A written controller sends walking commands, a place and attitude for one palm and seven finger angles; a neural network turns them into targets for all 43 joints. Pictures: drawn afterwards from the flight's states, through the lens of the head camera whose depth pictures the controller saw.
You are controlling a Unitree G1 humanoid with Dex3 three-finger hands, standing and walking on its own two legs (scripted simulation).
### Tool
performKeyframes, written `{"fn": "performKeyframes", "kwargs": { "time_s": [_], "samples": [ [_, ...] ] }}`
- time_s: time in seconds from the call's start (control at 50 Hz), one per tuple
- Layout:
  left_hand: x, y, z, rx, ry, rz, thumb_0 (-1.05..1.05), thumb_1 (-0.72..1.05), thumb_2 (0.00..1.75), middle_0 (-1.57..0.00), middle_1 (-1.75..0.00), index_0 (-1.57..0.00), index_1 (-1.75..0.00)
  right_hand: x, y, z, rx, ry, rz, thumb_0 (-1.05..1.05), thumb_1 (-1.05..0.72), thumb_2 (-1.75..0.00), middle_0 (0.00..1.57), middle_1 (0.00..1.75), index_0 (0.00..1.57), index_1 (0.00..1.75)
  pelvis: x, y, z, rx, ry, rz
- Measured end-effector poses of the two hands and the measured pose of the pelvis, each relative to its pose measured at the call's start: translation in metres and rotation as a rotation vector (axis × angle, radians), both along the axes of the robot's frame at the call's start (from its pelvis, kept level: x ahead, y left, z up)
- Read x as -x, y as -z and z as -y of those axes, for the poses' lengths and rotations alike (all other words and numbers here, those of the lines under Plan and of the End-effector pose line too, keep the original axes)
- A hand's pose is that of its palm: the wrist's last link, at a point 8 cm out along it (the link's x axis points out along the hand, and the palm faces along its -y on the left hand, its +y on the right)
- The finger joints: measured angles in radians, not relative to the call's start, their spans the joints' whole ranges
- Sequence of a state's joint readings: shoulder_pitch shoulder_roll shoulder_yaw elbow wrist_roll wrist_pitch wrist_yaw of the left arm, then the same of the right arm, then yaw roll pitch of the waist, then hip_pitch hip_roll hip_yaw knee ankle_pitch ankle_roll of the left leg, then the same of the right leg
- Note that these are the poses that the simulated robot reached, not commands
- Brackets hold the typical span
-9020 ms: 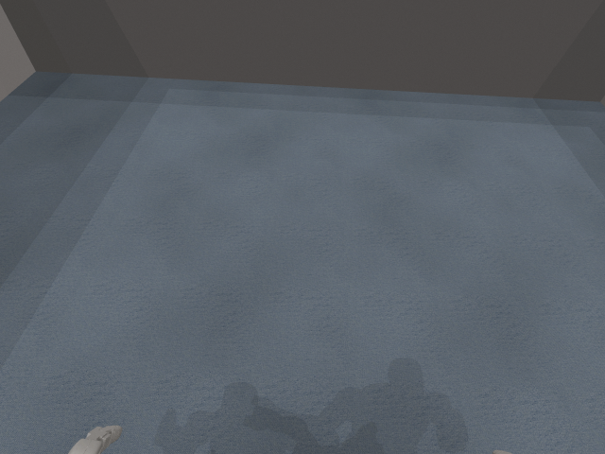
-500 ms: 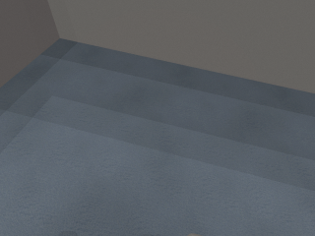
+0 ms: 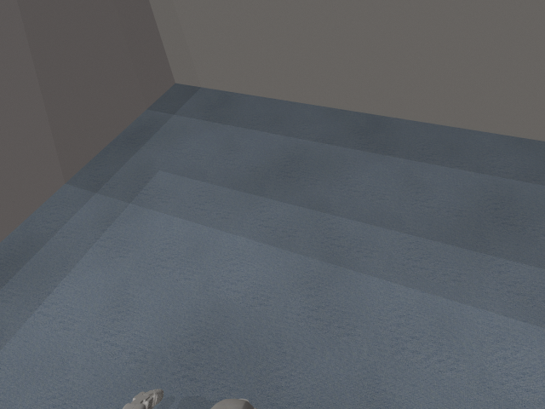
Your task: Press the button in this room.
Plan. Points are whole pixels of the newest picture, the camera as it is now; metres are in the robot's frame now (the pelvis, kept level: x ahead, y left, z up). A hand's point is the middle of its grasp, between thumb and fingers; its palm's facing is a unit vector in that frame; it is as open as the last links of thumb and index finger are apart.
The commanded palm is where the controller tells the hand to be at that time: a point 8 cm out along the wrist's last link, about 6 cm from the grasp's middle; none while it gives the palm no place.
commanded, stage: turn or walk to find it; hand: left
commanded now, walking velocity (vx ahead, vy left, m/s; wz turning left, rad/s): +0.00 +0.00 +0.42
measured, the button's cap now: out of the picture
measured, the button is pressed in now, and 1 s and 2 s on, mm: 0 0 0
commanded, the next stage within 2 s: none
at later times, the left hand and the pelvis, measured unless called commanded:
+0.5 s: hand out of the picture -0.07 +0.26 -0.18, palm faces +0.27 -0.93 -0.23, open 7.4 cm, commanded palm none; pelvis -0.04 +0.05 +0.00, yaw +13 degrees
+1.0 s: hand out of the picture -0.03 +0.22 -0.14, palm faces +0.40 -0.87 -0.28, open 7.4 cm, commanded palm none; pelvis -0.06 +0.00 +0.00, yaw +25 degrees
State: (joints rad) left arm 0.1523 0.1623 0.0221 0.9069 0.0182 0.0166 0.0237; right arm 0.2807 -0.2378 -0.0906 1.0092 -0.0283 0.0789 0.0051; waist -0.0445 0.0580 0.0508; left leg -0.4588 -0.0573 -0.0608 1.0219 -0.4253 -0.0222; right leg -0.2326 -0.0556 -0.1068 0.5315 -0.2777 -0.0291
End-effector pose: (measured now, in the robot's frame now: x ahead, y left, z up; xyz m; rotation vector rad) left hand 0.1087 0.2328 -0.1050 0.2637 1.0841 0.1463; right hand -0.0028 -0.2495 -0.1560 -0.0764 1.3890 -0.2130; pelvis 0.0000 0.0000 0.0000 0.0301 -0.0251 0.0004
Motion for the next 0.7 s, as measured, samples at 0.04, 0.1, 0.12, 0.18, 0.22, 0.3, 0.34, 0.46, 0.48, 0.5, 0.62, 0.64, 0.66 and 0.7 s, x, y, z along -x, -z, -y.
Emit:
{"fn": "performKeyframes", "kwargs": {
  "time_s": [0.04, 0.1, 0.12, 0.18, 0.22, 0.3, 0.34, 0.46, 0.48, 0.5, 0.62, 0.64, 0.66, 0.7],
  "samples": [
    [0.016, 0.000, 0.001, 0.000, -0.027, -0.024, 0.00, 0.91, 0.90, -0.21, -0.30, -0.20, -0.30, -0.001, -0.002, 0.006, 0.003, -0.019, -0.002, 0.01, -0.91, -0.90, 0.20, 0.30, 0.20, 0.30, 0.003, -0.002, 0.002, -0.003, -0.021, 0.001],
    [0.040, 0.003, 0.001, 0.008, -0.072, -0.052, 0.00, 0.91, 0.90, -0.21, -0.30, -0.20, -0.30, -0.003, -0.005, 0.011, 0.012, -0.056, -0.012, 0.01, -0.91, -0.90, 0.20, 0.30, 0.20, 0.30, 0.007, -0.004, 0.004, -0.002, -0.057, -0.001],
    [0.048, 0.004, 0.000, 0.012, -0.088, -0.060, 0.00, 0.91, 0.90, -0.21, -0.30, -0.20, -0.30, -0.004, -0.006, 0.011, 0.016, -0.070, -0.017, 0.01, -0.91, -0.90, 0.20, 0.30, 0.20, 0.30, 0.009, -0.004, 0.004, -0.002, -0.069, -0.002],
    [0.073, 0.010, -0.004, 0.027, -0.137, -0.088, 0.00, 0.91, 0.90, -0.21, -0.30, -0.20, -0.30, -0.012, -0.010, 0.010, 0.030, -0.118, -0.028, 0.01, -0.91, -0.90, 0.20, 0.30, 0.20, 0.30, 0.013, -0.003, 0.001, 0.001, -0.098, -0.007],
    [0.091, 0.016, -0.009, 0.038, -0.170, -0.112, 0.00, 0.91, 0.90, -0.21, -0.30, -0.20, -0.30, -0.022, -0.012, 0.005, 0.041, -0.153, -0.022, 0.01, -0.91, -0.90, 0.20, 0.30, 0.20, 0.30, 0.016, -0.002, -0.003, 0.004, -0.118, -0.009],
    [0.132, 0.030, -0.026, 0.062, -0.240, -0.164, 0.00, 0.91, 0.90, -0.21, -0.30, -0.20, -0.30, -0.052, -0.017, -0.014, 0.069, -0.234, 0.032, 0.01, -0.91, -0.90, 0.20, 0.30, 0.20, 0.30, 0.026, 0.002, -0.016, 0.018, -0.157, -0.013],
    [0.153, 0.041, -0.039, 0.075, -0.276, -0.190, 0.00, 0.91, 0.90, -0.21, -0.30, -0.20, -0.30, -0.069, -0.020, -0.028, 0.086, -0.275, 0.081, 0.01, -0.91, -0.90, 0.20, 0.30, 0.20, 0.30, 0.031, 0.007, -0.026, 0.030, -0.179, -0.012],
    [0.196, 0.053, -0.070, 0.089, -0.352, -0.273, 0.00, 0.91, 0.90, -0.20, -0.30, -0.20, -0.30, -0.097, -0.037, -0.071, 0.100, -0.354, 0.212, 0.01, -0.91, -0.90, 0.20, 0.30, 0.20, 0.30, 0.041, 0.007, -0.047, 0.042, -0.204, 0.002],
    [0.198, 0.050, -0.073, 0.091, -0.359, -0.273, 0.01, 0.91, 0.90, -0.20, -0.30, -0.19, -0.30, -0.099, -0.040, -0.076, 0.100, -0.363, 0.219, 0.00, -0.91, -0.90, 0.20, 0.30, 0.20, 0.30, 0.042, 0.004, -0.050, 0.048, -0.212, 0.002],
    [0.199, 0.047, -0.077, 0.092, -0.364, -0.265, 0.01, 0.91, 0.90, -0.20, -0.30, -0.19, -0.30, -0.100, -0.042, -0.081, 0.098, -0.373, 0.224, 0.00, -0.91, -0.90, 0.20, 0.30, 0.20, 0.30, 0.043, 0.002, -0.052, 0.053, -0.220, 0.002],
    [0.190, 0.033, -0.089, 0.076, -0.381, -0.182, 0.01, 0.91, 0.90, -0.20, -0.30, -0.19, -0.30, -0.095, -0.043, -0.098, 0.067, -0.406, 0.221, 0.00, -0.90, -0.90, 0.20, 0.30, 0.20, 0.30, 0.050, -0.005, -0.057, 0.056, -0.262, -0.001],
    [0.187, 0.032, -0.089, 0.072, -0.383, -0.169, 0.01, 0.91, 0.90, -0.20, -0.30, -0.19, -0.30, -0.092, -0.042, -0.098, 0.062, -0.408, 0.215, 0.00, -0.90, -0.90, 0.20, 0.30, 0.20, 0.30, 0.051, -0.005, -0.057, 0.054, -0.270, -0.001],
    [0.184, 0.030, -0.089, 0.068, -0.384, -0.157, 0.00, 0.91, 0.90, -0.20, -0.30, -0.19, -0.30, -0.089, -0.040, -0.098, 0.057, -0.409, 0.208, 0.00, -0.90, -0.90, 0.20, 0.30, 0.20, 0.30, 0.053, -0.005, -0.056, 0.053, -0.278, -0.002],
    [0.177, 0.027, -0.088, 0.061, -0.385, -0.131, 0.00, 0.91, 0.90, -0.20, -0.30, -0.19, -0.30, -0.082, -0.036, -0.095, 0.048, -0.410, 0.188, 0.00, -0.90, -0.90, 0.21, 0.30, 0.20, 0.30, 0.054, -0.005, -0.054, 0.051, -0.296, -0.004]
  ]
}}
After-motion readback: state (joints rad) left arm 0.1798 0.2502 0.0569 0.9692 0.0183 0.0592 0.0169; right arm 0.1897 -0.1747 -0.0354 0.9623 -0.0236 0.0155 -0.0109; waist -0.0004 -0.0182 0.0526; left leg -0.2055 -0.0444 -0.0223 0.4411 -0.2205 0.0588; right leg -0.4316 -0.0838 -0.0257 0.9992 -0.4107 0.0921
